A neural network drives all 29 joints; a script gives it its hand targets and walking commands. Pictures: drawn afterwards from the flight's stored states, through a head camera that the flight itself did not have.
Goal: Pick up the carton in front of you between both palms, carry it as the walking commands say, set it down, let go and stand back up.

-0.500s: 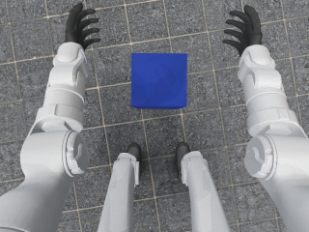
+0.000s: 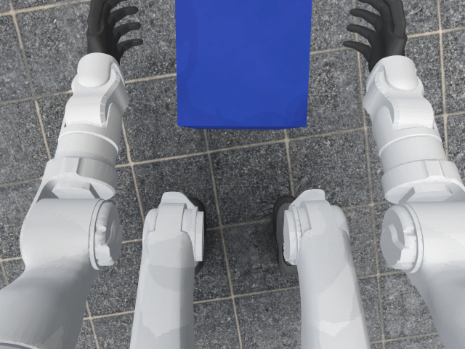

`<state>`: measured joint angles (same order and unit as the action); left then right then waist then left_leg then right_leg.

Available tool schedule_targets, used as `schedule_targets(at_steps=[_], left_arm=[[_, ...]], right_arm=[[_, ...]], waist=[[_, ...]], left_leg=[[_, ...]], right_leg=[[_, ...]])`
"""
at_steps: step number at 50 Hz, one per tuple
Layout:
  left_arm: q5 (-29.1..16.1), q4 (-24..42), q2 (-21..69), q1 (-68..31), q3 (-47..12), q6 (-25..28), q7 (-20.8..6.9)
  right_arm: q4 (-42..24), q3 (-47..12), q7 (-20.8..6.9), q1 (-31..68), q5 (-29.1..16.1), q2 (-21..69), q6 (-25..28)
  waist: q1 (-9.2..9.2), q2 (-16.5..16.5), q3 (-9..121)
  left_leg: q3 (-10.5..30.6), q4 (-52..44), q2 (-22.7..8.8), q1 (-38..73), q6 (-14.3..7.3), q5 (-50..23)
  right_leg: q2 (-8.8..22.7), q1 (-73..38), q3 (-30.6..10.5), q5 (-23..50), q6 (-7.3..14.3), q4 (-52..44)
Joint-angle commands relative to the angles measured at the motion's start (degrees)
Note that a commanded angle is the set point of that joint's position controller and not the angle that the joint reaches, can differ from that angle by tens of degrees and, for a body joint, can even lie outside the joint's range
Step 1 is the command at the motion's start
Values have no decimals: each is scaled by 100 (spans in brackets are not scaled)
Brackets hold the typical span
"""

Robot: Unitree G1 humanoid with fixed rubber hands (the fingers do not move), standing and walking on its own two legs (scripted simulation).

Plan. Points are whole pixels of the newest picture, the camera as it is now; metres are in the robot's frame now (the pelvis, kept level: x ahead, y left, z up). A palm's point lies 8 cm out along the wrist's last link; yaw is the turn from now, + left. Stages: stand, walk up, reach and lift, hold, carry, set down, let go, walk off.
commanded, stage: reach and lift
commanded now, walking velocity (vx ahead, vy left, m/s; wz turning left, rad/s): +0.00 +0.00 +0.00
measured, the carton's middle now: (240, 77) +0.51 +0.00 -0.33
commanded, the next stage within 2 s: none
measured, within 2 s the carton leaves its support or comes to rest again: leaves its support in 1.16 s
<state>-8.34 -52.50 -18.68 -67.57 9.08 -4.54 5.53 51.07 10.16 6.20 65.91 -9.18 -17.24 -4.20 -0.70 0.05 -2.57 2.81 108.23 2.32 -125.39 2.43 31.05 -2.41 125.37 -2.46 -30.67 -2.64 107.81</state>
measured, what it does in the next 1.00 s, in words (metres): lowers itself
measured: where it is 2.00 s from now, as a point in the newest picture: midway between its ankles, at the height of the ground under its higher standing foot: (240, 248)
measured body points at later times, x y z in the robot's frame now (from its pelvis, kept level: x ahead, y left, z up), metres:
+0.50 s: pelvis -0.01 +0.00 -0.09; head +0.36 +0.01 +0.16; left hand +0.53 +0.18 -0.28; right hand +0.52 -0.18 -0.27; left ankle +0.10 +0.13 -0.42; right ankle +0.10 -0.13 -0.42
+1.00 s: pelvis -0.02 +0.00 -0.08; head +0.35 +0.01 +0.17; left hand +0.54 +0.15 -0.26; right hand +0.52 -0.15 -0.26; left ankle +0.10 +0.13 -0.42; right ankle +0.10 -0.13 -0.42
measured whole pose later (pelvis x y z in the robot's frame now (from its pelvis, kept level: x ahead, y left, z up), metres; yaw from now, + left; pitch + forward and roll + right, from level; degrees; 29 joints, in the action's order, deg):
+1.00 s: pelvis -0.02 +0.00 -0.08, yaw -1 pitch +38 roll -1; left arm -11.6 -70.8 -17.7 -86.2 2.3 -0.9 9.0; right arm 67.6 6.5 9.8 83.2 -11.9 -14.7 -0.4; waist -0.9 -0.3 -19.3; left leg 2.5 124.0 2.3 -130.9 2.0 31.0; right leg -2.6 130.5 -2.2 -30.6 -3.5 123.1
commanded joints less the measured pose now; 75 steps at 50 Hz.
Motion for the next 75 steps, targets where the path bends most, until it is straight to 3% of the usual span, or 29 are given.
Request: schedule_targets(at_steps=[1,6,11,18,24,34,40,43,46,48,50,52,55,60,65,67,72,75], left_arm=[[-101,313,-741,-1784,-4,47,48],[-135,-419,-836,-2271,-67,108,47],[-263,-877,-972,-2674,-237,284,33],[-567,-628,-1121,-3070,-573,474,84],[-571,-549,-1010,-2521,-662,545,39],[-493,-934,-824,-2610,-655,507,58],[-621,-936,-196,-3074,-1031,511,69],[-400,-987,-81,-3170,-868,536,133],[-466,-840,1687,-3881,-1368,522,-166],[-389,-853,3242,-4470,-1606,427,-536],[-128,-762,4344,-4659,-1510,256,-901],[11,-605,4907,-4577,-1373,117,-1142],[-80,-159,5500,-4593,-1448,1,-1319],[-440,1102,6362,-4749,-2093,-199,-1292],[-228,1976,6957,-4297,-2380,-612,-1238],[-40,1891,7200,-3957,-2305,-826,-1275],[695,724,7501,-3253,-1412,-1223,-1478],[1038,411,7509,-3254,-954,-1298,-1544]], right_arm=[[-333,3,57,1730,-75,-732,38],[416,-60,68,2260,-78,-796,88],[911,-187,42,2698,-179,-908,256],[652,-439,114,3014,-490,-1060,461],[537,-509,184,2365,-553,-696,525],[765,-386,183,2418,-410,-593,512],[805,-693,165,2875,-517,-52,543],[952,-610,215,2975,-355,133,566],[830,-1175,-90,3753,-442,1830,564],[715,-1406,-465,4427,-303,3385,460],[484,-1359,-839,4779,-47,4474,254],[301,-1281,-1087,4846,94,4960,95],[-123,-1406,-1266,4857,3,5530,-42],[-1096,-1936,-1256,4756,-354,6526,-269],[-2013,-2254,-1229,4420,-138,7015,-683],[-2055,-2223,-1280,4219,62,7100,-855],[-1146,-1421,-1466,3677,829,7189,-1231],[-864,-1010,-1537,3619,1195,7198,-1316]], waist=[[-14,77,6474],[-7,51,5571],[-9,53,5166],[-45,128,5696],[-29,144,5951],[-62,152,5037],[-94,168,5078],[-49,153,5047],[-23,148,5082],[-26,94,4930],[2,127,4708],[15,97,4661],[14,57,5244],[42,141,7519],[61,220,8745],[26,246,8349],[-57,227,6261],[-76,178,6003]], left_leg=[[-587,-504,15,3445,64,-1489],[-529,-130,-87,2906,28,-889],[-447,295,-150,2710,28,-1026],[-452,775,-139,2993,19,-1687],[-469,944,-72,3117,6,-2194],[-405,717,-68,2677,0,-1460],[-398,599,12,2781,-20,-1377],[-402,560,64,2796,-9,-1321],[-404,583,186,2827,-99,-1421],[-420,670,285,2670,-118,-1329],[-472,763,397,2454,-127,-1207],[-565,806,464,2325,-164,-1284],[-653,922,492,2503,-192,-1736],[-775,940,556,3610,-105,-2719],[-885,612,676,4224,-46,-2698],[-878,348,721,4054,-50,-2223],[-816,-443,747,3009,-103,-655],[-780,-794,767,2941,-153,-383]], right_leg=[[-23,-3465,577,1548,-81,-493],[65,-2962,526,952,-76,-108],[133,-2722,459,1068,-66,328],[127,-2962,465,1795,-27,794],[1,-3234,484,2335,-35,947],[60,-2582,504,1520,-53,766],[-15,-2617,524,1381,-24,677],[-85,-2709,519,1331,-51,644],[-223,-2629,553,1414,8,701],[-316,-2555,571,1339,30,774],[-404,-2447,617,1233,24,856],[-467,-2348,682,1268,48,901],[-513,-2582,722,1777,97,1002],[-584,-3610,833,2790,62,1042],[-697,-3874,906,2602,-11,664],[-723,-3628,930,2101,1,412],[-718,-2787,898,660,85,-351],[-727,-2805,855,401,123,-713]])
